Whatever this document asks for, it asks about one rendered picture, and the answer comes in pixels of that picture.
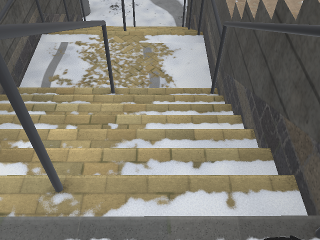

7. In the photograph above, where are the stairs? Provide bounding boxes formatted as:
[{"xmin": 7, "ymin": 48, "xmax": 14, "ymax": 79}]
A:
[
  {"xmin": 0, "ymin": 87, "xmax": 308, "ymax": 217},
  {"xmin": 67, "ymin": 26, "xmax": 198, "ymax": 32}
]

